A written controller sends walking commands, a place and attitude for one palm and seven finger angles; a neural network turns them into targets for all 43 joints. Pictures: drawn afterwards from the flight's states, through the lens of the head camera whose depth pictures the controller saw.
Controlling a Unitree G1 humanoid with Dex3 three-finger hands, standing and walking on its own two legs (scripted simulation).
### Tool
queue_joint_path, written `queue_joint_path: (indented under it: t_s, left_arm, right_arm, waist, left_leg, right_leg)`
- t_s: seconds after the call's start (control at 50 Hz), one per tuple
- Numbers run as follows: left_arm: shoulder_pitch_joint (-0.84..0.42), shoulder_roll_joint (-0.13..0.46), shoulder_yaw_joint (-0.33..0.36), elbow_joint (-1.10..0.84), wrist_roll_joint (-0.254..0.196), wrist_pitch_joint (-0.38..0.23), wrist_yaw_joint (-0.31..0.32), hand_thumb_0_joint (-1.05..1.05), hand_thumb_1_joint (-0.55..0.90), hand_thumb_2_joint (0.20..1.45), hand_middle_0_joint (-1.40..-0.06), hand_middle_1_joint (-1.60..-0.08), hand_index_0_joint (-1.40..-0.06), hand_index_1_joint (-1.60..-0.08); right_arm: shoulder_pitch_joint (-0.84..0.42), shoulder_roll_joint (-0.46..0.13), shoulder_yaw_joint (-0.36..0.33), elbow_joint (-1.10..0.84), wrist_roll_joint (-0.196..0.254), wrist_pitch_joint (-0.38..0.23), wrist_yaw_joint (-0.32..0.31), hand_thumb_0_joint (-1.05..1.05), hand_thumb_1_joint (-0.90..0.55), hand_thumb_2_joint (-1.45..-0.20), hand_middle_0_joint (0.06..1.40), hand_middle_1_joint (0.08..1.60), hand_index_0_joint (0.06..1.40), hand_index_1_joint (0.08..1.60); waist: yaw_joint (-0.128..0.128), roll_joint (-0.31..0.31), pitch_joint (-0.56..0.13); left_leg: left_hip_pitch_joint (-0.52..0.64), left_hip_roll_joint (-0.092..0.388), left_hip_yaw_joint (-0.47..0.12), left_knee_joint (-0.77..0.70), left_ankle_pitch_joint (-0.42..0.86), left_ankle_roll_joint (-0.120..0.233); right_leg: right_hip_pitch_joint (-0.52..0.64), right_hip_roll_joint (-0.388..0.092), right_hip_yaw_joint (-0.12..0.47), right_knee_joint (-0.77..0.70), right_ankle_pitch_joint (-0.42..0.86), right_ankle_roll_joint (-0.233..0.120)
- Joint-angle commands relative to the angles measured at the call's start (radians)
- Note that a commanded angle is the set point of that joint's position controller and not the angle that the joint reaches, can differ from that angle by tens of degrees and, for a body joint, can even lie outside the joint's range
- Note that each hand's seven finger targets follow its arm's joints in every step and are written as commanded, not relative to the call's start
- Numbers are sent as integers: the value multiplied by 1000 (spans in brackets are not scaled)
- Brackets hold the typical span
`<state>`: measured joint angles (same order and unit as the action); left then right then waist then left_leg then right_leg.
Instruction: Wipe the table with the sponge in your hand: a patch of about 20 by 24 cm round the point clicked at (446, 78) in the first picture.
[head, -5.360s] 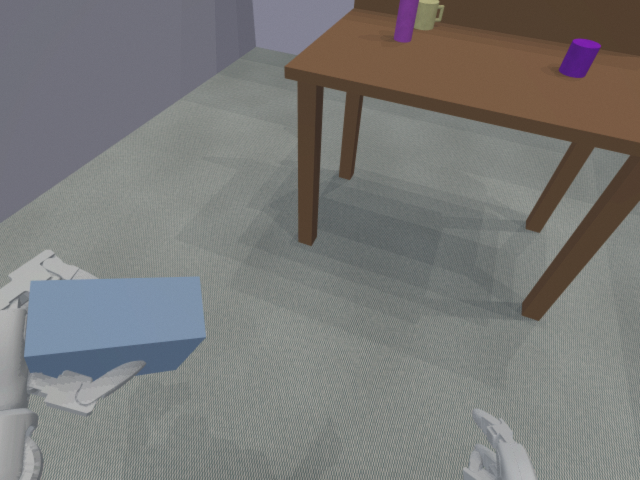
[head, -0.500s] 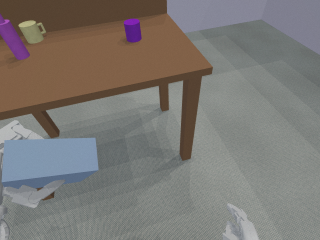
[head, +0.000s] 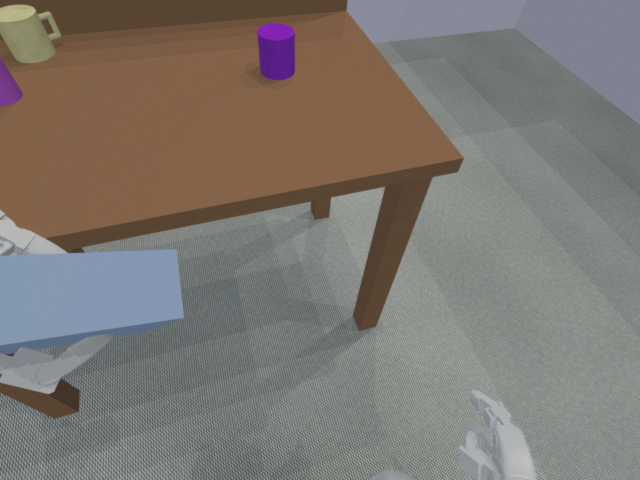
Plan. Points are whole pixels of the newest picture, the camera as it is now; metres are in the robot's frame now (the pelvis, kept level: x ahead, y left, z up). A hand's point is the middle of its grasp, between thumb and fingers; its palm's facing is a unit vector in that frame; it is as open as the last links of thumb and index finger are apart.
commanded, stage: take the last steps up to it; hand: left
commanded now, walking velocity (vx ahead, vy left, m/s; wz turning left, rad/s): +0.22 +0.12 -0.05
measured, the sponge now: (108, 301) +0.25 +0.21 +0.15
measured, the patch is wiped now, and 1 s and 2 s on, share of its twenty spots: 0.00 0.00 0.00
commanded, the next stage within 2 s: come to a stop and stand still in 0.28 s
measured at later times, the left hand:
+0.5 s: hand (106, 228) +0.31 +0.23 +0.17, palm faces +0.34 -0.80 -0.50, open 9.7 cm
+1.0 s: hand (108, 237) +0.29 +0.22 +0.18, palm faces +0.34 -0.81 -0.48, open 9.7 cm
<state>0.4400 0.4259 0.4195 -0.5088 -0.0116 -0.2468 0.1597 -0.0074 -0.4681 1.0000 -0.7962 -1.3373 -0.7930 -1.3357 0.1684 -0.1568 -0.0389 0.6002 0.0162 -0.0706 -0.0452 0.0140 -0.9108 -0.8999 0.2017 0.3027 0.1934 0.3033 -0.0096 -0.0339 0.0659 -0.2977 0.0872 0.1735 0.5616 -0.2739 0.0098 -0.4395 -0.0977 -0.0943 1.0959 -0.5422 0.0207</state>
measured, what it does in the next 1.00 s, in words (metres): steps on the spot: right foot, then left foot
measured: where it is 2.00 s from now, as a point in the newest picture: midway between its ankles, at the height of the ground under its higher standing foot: outside the picture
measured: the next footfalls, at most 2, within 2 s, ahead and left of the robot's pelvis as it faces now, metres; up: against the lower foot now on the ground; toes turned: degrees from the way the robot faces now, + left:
right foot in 0.20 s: +0.13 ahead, -0.08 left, +0.00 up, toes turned -10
left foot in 0.62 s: +0.21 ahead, +0.18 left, +0.00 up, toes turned +7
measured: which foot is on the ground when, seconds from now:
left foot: down 0.00-0.22, up 0.24-0.60, down 0.62-0.98, up 1.00-1.00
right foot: up 0.00-0.18, down 0.20-0.64, up 0.66-0.94, down 0.96-1.00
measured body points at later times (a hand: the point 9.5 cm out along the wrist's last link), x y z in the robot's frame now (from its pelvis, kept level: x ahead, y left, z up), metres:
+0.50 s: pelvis +0.10 +0.01 +0.01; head +0.15 -0.02 +0.46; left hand +0.29 +0.28 +0.20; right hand +0.27 -0.25 -0.09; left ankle +0.14 +0.19 -0.67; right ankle +0.09 -0.07 -0.73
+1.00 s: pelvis +0.07 +0.00 +0.00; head +0.11 -0.02 +0.44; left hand +0.27 +0.26 +0.21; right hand +0.25 -0.19 -0.10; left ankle +0.17 +0.17 -0.73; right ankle +0.08 -0.08 -0.73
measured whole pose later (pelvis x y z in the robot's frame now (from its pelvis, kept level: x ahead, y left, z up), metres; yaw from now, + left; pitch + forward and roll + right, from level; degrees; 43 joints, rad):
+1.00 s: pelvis +0.07 +0.00 +0.00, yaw -2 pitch -2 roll -1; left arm 0.49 0.39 0.37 -0.59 -0.04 -0.18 0.13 -0.01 -0.47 1.01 -0.80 -1.34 -0.79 -1.34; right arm 0.17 -0.13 0.03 0.55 0.01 -0.07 0.00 0.01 -0.90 -0.90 0.21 0.30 0.20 0.30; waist 0.01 0.06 0.12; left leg -0.37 0.17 0.07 0.56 -0.16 -0.06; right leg -0.23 0.02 -0.14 0.56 -0.27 -0.03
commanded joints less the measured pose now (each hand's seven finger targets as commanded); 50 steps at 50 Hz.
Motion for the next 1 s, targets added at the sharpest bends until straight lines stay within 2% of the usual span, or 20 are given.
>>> queue_joint_path:
  t_s: [0.0,0.04,0.16,0.18,0.2,0.22,0.26,0.3,0.34,0.48,0.52,0.56,0.58,0.6,0.62,0.7,0.74,0.88,0.94,0.98]
  left_arm:
    - [37,77,45,-304,-15,-59,4,0,100,1300,-1200,-1600,-1200,-1600]
    - [34,85,42,-302,-12,-51,2,0,100,1300,-1200,-1600,-1200,-1600]
    - [20,124,94,-166,-14,-15,5,0,100,1300,-1200,-1600,-1200,-1600]
    - [-2,142,99,-143,-5,-11,4,0,100,1300,-1200,-1600,-1200,-1600]
    - [-19,160,112,-116,-3,-11,3,0,100,1300,-1200,-1600,-1200,-1600]
    - [-17,139,112,-70,-20,-6,3,0,100,1300,-1200,-1600,-1200,-1600]
    - [-37,142,112,-76,-23,-24,-3,0,100,1300,-1200,-1600,-1200,-1600]
    - [13,122,91,-97,-9,-47,-6,0,100,1300,-1200,-1600,-1200,-1600]
    - [3,116,71,-126,-4,-58,-1,0,100,1300,-1200,-1600,-1200,-1600]
    - [75,152,114,-254,-18,-39,35,0,100,1300,-1200,-1600,-1200,-1600]
    - [79,148,122,-264,-22,-28,43,0,100,1300,-1200,-1600,-1200,-1600]
    - [53,127,106,-266,-26,-22,42,0,100,1300,-1200,-1600,-1200,-1600]
    - [37,127,105,-271,-29,-25,39,0,100,1300,-1200,-1600,-1200,-1600]
    - [27,131,103,-274,-31,-28,35,0,100,1300,-1200,-1600,-1200,-1600]
    - [35,134,92,-236,-25,-36,26,0,100,1300,-1200,-1600,-1200,-1600]
    - [-43,113,60,-275,-16,-31,4,0,100,1300,-1200,-1600,-1200,-1600]
    - [-48,87,25,-373,-19,-24,-5,0,100,1300,-1200,-1600,-1200,-1600]
    - [28,94,68,-303,-44,24,0,0,100,1300,-1200,-1600,-1200,-1600]
    - [14,116,91,-244,-42,26,1,0,100,1300,-1200,-1600,-1200,-1600]
    - [-7,145,108,-185,-53,50,1,0,100,1300,-1200,-1600,-1200,-1600]
  right_arm:
    - [-25,-154,-32,-119,2,-74,5,0,-900,-900,200,300,200,300]
    - [-35,-150,-19,-121,-3,-83,5,0,-900,-900,200,300,200,300]
    - [-40,-145,-8,-105,-8,-51,-23,0,-900,-900,200,300,200,300]
    - [-34,-134,-9,-101,-7,-40,-22,0,-900,-900,200,300,200,300]
    - [-50,-119,-6,-121,-12,-32,-18,0,-900,-900,200,300,200,300]
    - [-63,-132,-5,-123,-12,-32,-8,0,-900,-900,200,300,200,300]
    - [-54,-141,-15,-100,-8,-25,3,0,-900,-900,200,300,200,300]
    - [-70,-124,9,-86,-17,-2,6,0,-900,-900,200,300,200,300]
    - [-89,-126,12,-92,-19,6,5,0,-900,-900,200,300,200,300]
    - [-67,-120,0,-169,-20,-14,-19,0,-900,-900,200,300,200,300]
    - [-49,-125,-7,-175,-17,-10,-29,0,-900,-900,200,300,200,300]
    - [-29,-131,-13,-187,-16,4,-41,0,-900,-900,200,300,200,300]
    - [-28,-150,-22,-190,-13,8,-46,0,-900,-900,200,300,200,300]
    - [-17,-173,-30,-192,-8,7,-40,0,-900,-900,200,300,200,300]
    - [-11,-172,-35,-198,-1,-1,-32,0,-900,-900,200,300,200,300]
    - [-1,-163,-21,-162,-28,-31,11,0,-900,-900,200,300,200,300]
    - [-13,-163,-23,-172,-22,-53,31,0,-900,-900,200,300,200,300]
    - [-18,-154,-5,-179,-15,-63,33,0,-900,-900,200,300,200,300]
    - [-12,-127,-2,-180,-4,-42,23,0,-900,-900,200,300,200,300]
    - [-53,-102,16,-190,0,-33,12,0,-900,-900,200,300,200,300]
  waist:
    - [6,295,-164]
    - [3,308,-152]
    - [20,131,-197]
    - [16,-26,-226]
    - [14,-258,-217]
    - [18,-236,-195]
    - [4,-166,-134]
    - [6,-70,-142]
    - [5,-68,-163]
    - [38,-119,-203]
    - [20,-118,-231]
    - [0,-54,-237]
    - [6,51,-247]
    - [18,186,-252]
    - [26,212,-222]
    - [5,334,-202]
    - [13,329,-247]
    - [6,302,-185]
    - [-2,147,-175]
    - [14,-187,-133]
  left_leg:
    - [196,185,-179,-223,356,160]
    - [150,177,-144,-233,360,139]
    - [73,156,-98,6,273,79]
    - [-33,92,-47,205,156,53]
    - [-285,-57,-19,462,-195,-1]
    - [-353,-62,-140,625,-278,-20]
    - [-388,-9,-220,738,-184,-41]
    - [-389,2,-195,725,-103,-52]
    - [-364,-1,-159,636,-62,-49]
    - [-132,-55,-28,143,-15,-46]
    - [-37,-63,-33,23,63,-46]
    - [139,-36,-47,-127,284,-45]
    - [221,57,-125,-130,523,-21]
    - [282,218,-309,-144,829,55]
    - [288,308,-375,-181,920,113]
    - [243,281,-282,-172,871,116]
    - [263,254,-212,-160,765,92]
    - [53,227,-190,-203,238,70]
    - [-5,120,-102,-78,14,-4]
    - [-98,-42,-90,215,-200,-53]
  right_leg:
    - [-93,5,-37,-125,125,10]
    - [-13,25,-71,-233,176,13]
    - [296,51,-84,-634,327,-10]
    - [401,-70,86,-684,416,-60]
    - [516,-291,485,-747,614,-169]
    - [487,-395,597,-791,635,-214]
    - [416,-363,499,-781,607,-207]
    - [405,-277,257,-729,799,-167]
    - [404,-242,148,-716,881,-145]
    - [425,-191,70,-654,1036,-134]
    - [423,-175,55,-607,988,-115]
    - [346,-105,15,-531,817,-55]
    - [280,-39,-4,-462,634,-16]
    - [149,31,-10,-368,207,12]
    - [78,56,36,-243,-81,4]
    - [35,64,64,-177,53,11]
    - [59,84,35,-224,89,12]
    - [255,110,-23,-523,138,20]
    - [323,40,25,-743,276,-9]
    - [180,-188,341,-855,311,-111]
